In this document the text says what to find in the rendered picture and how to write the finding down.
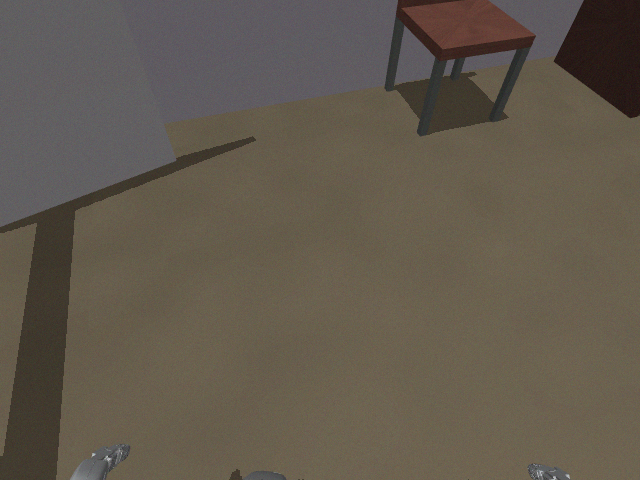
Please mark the chair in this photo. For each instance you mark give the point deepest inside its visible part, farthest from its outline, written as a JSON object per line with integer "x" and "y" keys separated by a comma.
{"x": 456, "y": 29}

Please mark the left robot hand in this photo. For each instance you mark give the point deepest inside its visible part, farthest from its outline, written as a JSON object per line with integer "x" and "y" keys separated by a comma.
{"x": 102, "y": 462}

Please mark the right robot hand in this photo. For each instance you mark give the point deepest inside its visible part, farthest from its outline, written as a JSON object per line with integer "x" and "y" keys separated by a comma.
{"x": 543, "y": 472}

